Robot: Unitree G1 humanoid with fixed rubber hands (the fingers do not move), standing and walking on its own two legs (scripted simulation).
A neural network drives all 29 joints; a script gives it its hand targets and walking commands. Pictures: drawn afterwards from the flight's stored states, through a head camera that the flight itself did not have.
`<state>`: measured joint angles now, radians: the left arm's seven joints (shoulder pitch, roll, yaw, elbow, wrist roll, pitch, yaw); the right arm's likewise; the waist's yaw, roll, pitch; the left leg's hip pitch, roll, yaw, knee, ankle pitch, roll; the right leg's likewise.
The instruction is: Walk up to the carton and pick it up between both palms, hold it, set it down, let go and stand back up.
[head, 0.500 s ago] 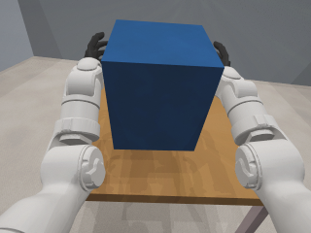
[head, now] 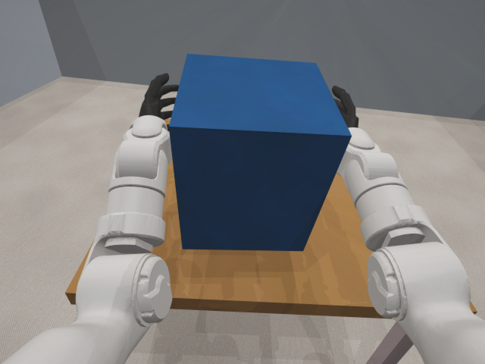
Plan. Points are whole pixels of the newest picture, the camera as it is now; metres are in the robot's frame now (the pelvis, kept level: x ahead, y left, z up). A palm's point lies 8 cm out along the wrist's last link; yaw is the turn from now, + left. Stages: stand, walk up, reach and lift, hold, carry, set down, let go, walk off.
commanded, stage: set down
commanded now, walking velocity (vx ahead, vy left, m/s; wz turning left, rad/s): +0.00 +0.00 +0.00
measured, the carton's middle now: (248, 157) +0.39 -0.01 +0.21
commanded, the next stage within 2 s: none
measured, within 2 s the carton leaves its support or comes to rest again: neither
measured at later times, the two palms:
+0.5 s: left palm (153, 146) +0.40 +0.15 +0.22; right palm (329, 154) +0.41 -0.15 +0.21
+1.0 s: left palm (160, 160) +0.40 +0.14 +0.19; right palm (329, 160) +0.42 -0.16 +0.19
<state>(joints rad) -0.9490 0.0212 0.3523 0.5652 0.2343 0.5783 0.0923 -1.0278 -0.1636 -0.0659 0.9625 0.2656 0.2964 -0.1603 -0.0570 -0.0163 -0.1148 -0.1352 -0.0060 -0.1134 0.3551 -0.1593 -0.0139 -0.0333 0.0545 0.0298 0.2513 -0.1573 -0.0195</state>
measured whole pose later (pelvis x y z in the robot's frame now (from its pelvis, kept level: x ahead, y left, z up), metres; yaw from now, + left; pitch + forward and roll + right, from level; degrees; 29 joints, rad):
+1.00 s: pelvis +0.01 -0.01 +0.00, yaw -1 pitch +1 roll -1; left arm -0.86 -0.03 0.37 0.68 0.24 0.41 0.13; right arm -0.98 -0.13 -0.15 1.10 0.11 0.15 -0.09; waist 0.02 -0.01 -0.12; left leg -0.19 0.02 -0.09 0.32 -0.14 -0.03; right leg -0.12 0.06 0.01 0.27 -0.16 -0.04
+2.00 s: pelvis +0.00 -0.01 +0.00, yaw -2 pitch +5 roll +0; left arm -0.79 -0.10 0.43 0.70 0.31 0.26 0.13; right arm -0.88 -0.08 -0.39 1.09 -0.16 0.00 0.02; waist 0.09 -0.02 -0.12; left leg -0.27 0.02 -0.03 0.30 -0.12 -0.03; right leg -0.22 0.05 0.00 0.28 -0.14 -0.04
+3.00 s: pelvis +0.01 +0.00 +0.00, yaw -3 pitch +4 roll +0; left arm -0.70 -0.17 0.49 0.62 0.40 0.20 0.10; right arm -0.82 -0.02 -0.54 1.00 -0.30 -0.05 0.11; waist 0.08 -0.03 -0.08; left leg -0.22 0.02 0.01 0.28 -0.12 -0.01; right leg -0.19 0.03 -0.02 0.29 -0.16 -0.03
